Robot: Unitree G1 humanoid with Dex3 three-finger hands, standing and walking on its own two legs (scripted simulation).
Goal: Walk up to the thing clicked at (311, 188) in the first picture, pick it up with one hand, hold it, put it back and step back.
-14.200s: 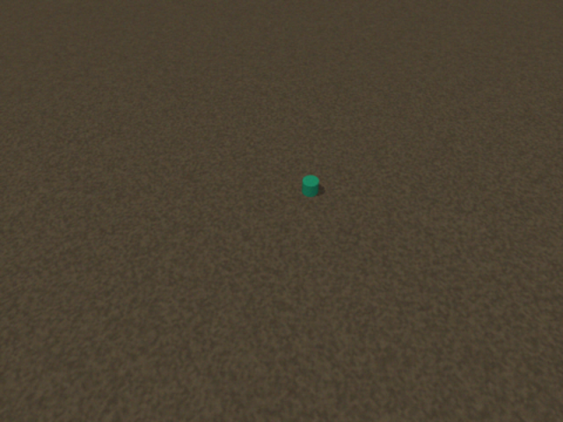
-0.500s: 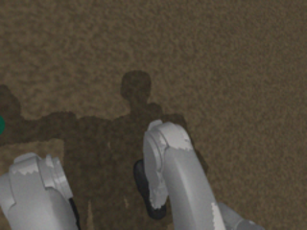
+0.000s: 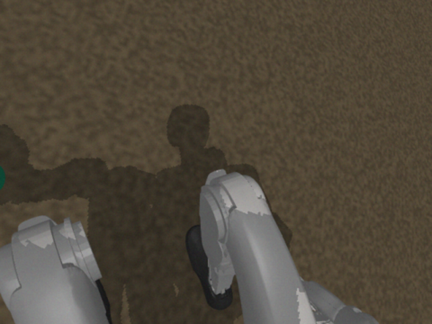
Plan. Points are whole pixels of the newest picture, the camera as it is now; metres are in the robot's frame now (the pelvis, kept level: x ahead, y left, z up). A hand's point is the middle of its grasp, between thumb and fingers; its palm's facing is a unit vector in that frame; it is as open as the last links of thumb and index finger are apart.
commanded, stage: close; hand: left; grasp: from above
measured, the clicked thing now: out of the picture +0.41 +0.32 -0.26
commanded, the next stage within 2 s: settle in 0.88 s
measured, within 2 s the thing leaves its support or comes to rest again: leaves its support in 1.36 s
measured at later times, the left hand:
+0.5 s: hand out of the picture +0.39 +0.32 -0.24, palm faces -0.44 -0.16 -0.89, open 12.2 cm
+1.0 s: hand out of the picture +0.39 +0.32 -0.23, palm faces -0.43 -0.17 -0.89, open 11.6 cm
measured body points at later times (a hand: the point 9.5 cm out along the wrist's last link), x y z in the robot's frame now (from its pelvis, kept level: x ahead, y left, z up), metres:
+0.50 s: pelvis +0.00 +0.00 +0.00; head +0.25 +0.12 +0.36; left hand +0.41 +0.33 -0.18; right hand +0.08 -0.26 -0.07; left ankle +0.07 +0.13 -0.26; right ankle +0.11 -0.12 -0.26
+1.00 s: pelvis +0.00 +0.00 +0.00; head +0.25 +0.12 +0.36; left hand +0.41 +0.33 -0.18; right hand +0.08 -0.25 -0.07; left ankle +0.07 +0.13 -0.26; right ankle +0.11 -0.12 -0.26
